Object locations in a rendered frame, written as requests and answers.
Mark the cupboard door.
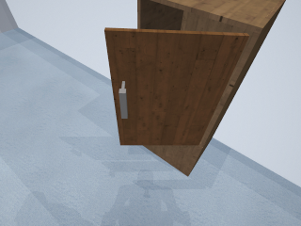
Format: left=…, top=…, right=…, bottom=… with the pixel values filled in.
left=104, top=27, right=249, bottom=146

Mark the handle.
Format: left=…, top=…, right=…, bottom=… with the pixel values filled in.
left=119, top=81, right=128, bottom=119

